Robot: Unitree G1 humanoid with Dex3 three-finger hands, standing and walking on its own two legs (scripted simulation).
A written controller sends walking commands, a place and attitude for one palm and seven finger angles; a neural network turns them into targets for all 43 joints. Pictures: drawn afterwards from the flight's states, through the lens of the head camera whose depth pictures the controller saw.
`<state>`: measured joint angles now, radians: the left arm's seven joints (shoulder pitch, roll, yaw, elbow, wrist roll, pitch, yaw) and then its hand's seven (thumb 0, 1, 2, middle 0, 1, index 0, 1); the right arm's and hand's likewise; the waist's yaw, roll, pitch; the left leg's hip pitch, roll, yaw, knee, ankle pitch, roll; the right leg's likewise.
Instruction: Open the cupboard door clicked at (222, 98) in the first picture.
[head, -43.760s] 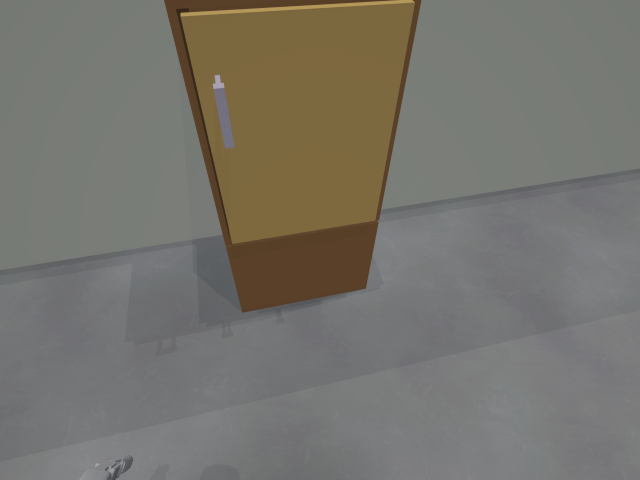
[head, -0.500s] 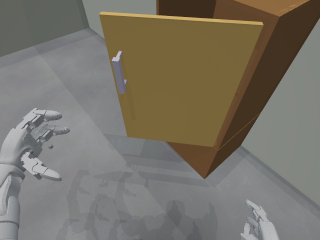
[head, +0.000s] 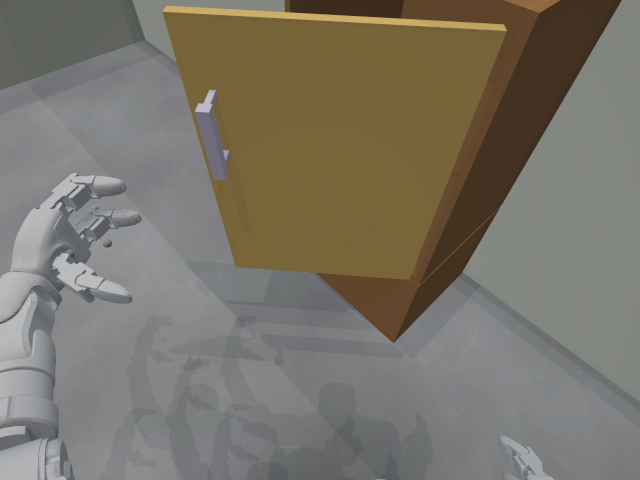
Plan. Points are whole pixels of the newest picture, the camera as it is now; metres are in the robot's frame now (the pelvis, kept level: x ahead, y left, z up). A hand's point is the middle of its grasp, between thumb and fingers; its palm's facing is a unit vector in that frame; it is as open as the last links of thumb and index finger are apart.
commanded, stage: move the hooked fingers beside the handle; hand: left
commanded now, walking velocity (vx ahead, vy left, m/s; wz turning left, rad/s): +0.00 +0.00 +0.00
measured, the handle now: (216, 136) +0.59 +0.18 +0.08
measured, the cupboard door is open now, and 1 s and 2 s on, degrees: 42 42 42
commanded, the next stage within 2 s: slide the fingers in behind the handle in 1.94 s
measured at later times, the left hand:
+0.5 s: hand (144, 189) +0.45 +0.25 +0.10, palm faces -0.06 -1.00 +0.00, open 14.0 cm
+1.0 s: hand (173, 147) +0.54 +0.23 +0.10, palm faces -0.06 -1.00 -0.01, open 14.0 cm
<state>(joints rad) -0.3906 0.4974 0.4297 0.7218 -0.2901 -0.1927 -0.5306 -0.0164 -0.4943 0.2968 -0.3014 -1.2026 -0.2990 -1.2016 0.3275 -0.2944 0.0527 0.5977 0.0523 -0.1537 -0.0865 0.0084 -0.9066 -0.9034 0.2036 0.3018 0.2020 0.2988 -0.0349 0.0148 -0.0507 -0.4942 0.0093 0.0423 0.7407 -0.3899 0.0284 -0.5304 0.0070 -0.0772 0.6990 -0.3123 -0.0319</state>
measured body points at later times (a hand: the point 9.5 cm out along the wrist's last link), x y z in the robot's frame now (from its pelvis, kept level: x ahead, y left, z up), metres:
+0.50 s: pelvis +0.00 +0.01 -0.01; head +0.09 +0.02 +0.43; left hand +0.45 +0.30 +0.10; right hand +0.04 -0.27 -0.12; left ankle -0.01 +0.10 -0.71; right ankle +0.02 -0.10 -0.71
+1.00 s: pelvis +0.00 +0.01 -0.02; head +0.14 +0.03 +0.41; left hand +0.53 +0.29 +0.10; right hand -0.03 -0.26 -0.12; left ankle -0.01 +0.10 -0.71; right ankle +0.02 -0.10 -0.71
